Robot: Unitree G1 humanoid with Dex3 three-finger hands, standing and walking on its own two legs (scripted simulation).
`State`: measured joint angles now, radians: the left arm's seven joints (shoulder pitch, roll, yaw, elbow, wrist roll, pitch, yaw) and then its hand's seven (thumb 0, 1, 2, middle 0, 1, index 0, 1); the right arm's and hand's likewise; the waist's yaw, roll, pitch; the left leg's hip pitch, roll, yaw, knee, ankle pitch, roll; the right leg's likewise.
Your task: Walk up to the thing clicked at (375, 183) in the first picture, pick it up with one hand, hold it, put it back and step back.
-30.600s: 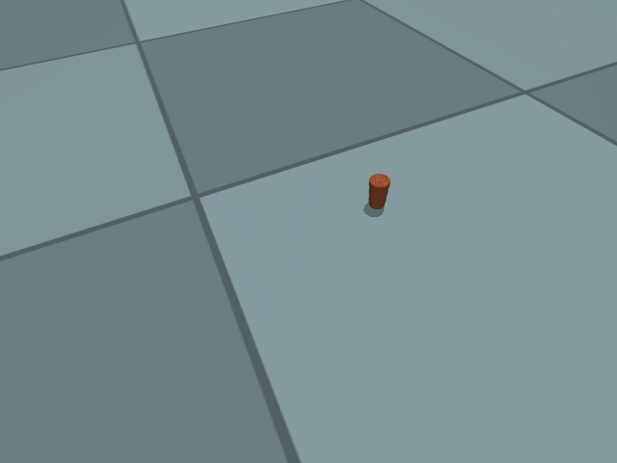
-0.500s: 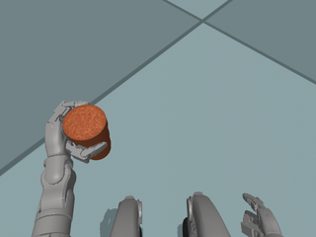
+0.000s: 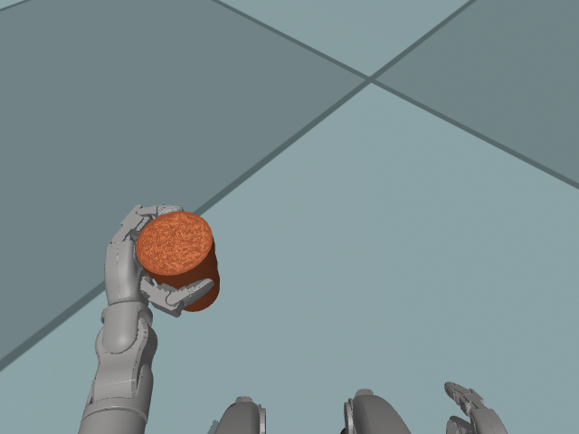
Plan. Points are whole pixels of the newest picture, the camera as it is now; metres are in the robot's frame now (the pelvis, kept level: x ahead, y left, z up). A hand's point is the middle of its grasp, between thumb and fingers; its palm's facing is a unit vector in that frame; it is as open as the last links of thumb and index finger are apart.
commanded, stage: lift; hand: left
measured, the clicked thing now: (186, 268) +0.35 +0.16 +0.00
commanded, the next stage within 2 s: hold in 0.58 s
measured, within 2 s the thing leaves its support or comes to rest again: neither
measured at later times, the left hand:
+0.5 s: hand (174, 246) +0.35 +0.17 +0.06, palm faces +0.16 -0.99 -0.02, open 12.0 cm
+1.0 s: hand (172, 238) +0.36 +0.16 +0.08, palm faces +0.16 -0.99 -0.02, open 12.0 cm
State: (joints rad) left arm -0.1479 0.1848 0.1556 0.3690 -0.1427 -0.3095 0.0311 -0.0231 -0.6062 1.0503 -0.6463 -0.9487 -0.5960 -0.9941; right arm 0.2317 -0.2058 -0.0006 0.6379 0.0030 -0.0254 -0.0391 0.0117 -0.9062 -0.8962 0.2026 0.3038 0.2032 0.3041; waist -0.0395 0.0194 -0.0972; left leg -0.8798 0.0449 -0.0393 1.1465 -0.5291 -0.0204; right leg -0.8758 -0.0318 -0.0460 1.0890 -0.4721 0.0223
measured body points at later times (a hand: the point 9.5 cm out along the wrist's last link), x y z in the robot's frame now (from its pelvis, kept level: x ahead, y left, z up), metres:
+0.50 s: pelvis +0.01 -0.01 +0.03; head +0.08 +0.00 +0.47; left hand +0.34 +0.22 +0.07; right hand +0.14 -0.25 -0.09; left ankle +0.02 +0.13 -0.65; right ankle +0.03 -0.14 -0.65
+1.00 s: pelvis +0.02 +0.00 +0.04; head +0.07 +0.00 +0.49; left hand +0.34 +0.22 +0.09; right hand +0.14 -0.25 -0.07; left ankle +0.02 +0.13 -0.65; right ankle +0.03 -0.14 -0.65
